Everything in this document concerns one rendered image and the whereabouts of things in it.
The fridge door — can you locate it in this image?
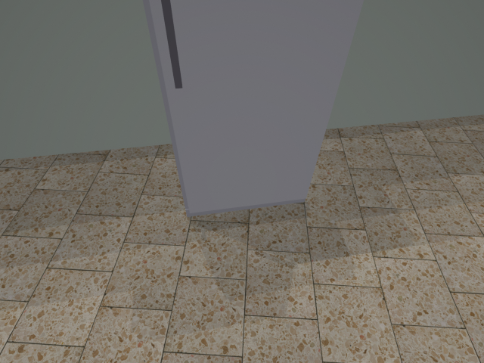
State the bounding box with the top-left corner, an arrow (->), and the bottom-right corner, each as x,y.
150,0 -> 364,213

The handle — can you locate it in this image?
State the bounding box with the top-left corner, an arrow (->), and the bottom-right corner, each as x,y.
161,0 -> 182,88

